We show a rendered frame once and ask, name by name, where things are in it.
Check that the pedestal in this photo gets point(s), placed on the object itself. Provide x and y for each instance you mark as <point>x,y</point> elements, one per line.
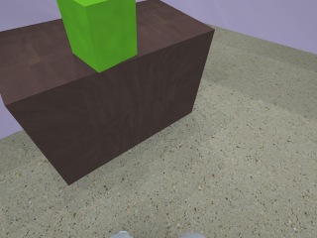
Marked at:
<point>80,118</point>

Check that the carton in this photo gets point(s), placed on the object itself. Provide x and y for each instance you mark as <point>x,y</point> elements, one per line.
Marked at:
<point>102,33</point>

